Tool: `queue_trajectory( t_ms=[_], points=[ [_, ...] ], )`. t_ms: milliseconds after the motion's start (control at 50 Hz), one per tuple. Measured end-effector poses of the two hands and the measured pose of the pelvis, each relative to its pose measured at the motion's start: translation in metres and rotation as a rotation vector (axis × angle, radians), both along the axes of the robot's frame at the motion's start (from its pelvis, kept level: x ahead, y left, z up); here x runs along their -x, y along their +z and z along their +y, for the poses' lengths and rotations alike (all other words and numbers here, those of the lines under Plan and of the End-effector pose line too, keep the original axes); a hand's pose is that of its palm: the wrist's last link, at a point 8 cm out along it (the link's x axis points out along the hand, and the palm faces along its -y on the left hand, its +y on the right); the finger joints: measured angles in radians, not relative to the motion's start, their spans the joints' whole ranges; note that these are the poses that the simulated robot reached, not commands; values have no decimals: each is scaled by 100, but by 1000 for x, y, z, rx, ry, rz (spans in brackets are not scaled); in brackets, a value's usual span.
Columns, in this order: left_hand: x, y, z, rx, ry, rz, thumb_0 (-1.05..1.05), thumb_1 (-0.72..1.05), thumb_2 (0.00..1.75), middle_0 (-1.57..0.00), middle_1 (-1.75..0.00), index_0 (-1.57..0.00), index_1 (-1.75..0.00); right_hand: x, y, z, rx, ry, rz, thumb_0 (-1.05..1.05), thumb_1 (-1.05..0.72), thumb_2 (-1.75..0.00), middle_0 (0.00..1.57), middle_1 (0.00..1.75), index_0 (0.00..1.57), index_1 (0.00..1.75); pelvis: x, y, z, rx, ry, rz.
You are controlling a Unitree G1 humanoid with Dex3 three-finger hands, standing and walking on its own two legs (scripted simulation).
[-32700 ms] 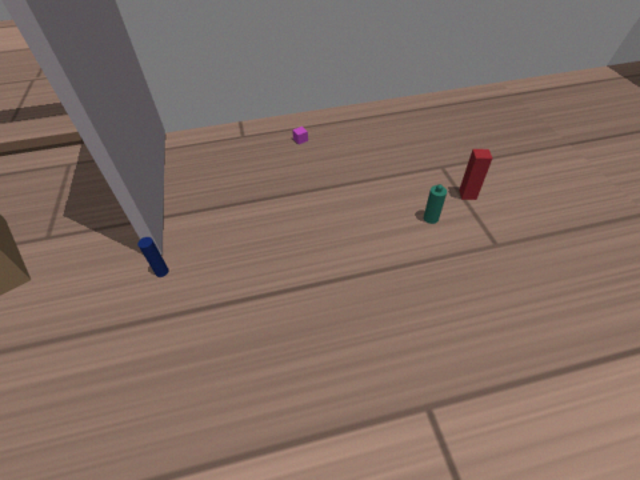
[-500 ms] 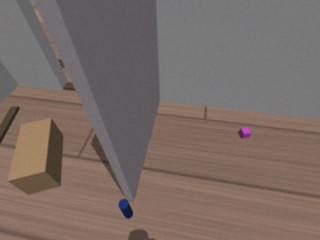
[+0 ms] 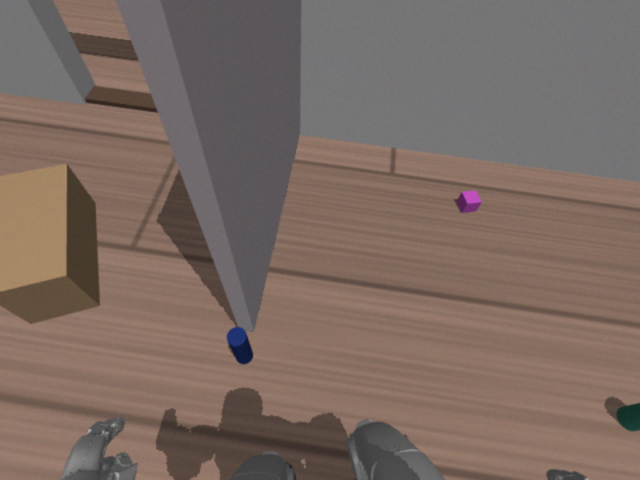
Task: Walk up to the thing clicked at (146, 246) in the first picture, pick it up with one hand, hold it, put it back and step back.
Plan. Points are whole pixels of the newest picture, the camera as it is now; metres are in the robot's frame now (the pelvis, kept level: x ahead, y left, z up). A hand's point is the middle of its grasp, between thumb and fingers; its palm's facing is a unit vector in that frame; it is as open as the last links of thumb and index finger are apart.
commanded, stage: step back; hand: left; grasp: from the side
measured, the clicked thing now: (240, 346) +0.47 +0.20 -0.67
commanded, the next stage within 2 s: none
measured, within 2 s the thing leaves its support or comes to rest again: neither
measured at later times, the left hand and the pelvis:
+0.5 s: hand out of the picture -0.03 +0.24 -0.13, palm faces -0.07 -0.91 -0.41, open 7.3 cm; pelvis -0.12 -0.02 +0.00, yaw -5 degrees
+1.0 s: hand out of the picture -0.17 +0.25 -0.16, palm faces -0.09 -0.92 -0.38, open 7.3 cm; pelvis -0.27 -0.02 -0.01, yaw -6 degrees
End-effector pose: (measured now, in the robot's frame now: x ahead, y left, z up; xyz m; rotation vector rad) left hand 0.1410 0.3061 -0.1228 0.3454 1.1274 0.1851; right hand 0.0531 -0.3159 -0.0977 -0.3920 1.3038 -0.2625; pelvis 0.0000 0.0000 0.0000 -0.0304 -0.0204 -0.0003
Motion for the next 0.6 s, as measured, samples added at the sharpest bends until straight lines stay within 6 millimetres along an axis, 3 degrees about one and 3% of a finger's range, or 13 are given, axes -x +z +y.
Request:
queue_trajectory(
  t_ms=[180, 300, 420, 520, 600],
  points=[
    [61, -4, -4, -8, -43, 90, 0, 91, 90, -20, -30, -21, -30, 19, -4, 6, -10, -18, -117, 0, -90, -90, 20, 30, 21, 30, 38, -2, 1, -15, -73, -4],
    [103, -4, -16, -32, -60, 83, 0, 91, 90, -20, -30, -21, -30, 43, -23, -8, -44, -17, -179, 0, -90, -90, 20, 30, 21, 30, 76, -15, -11, -25, -107, -27],
    [157, 19, -26, -39, -32, 79, 0, 91, 90, -20, -30, -21, -30, 80, -19, -17, -73, -45, -161, 0, -90, -90, 20, 30, 21, 30, 106, -3, -20, -56, -106, -39],
    [172, 32, -21, -56, -26, 46, 0, 91, 90, -20, -30, -21, -30, 119, -12, -23, -49, -38, -119, 0, -90, -90, 20, 30, 21, 30, 130, 5, -16, -62, -80, 1],
    [173, 28, -13, -53, -33, -22, 0, 90, 90, -20, -30, -21, -30, 151, -14, -21, -15, -9, -50, 0, -90, -90, 20, 30, 21, 30, 154, 0, -9, -40, -37, 15]
  ],
)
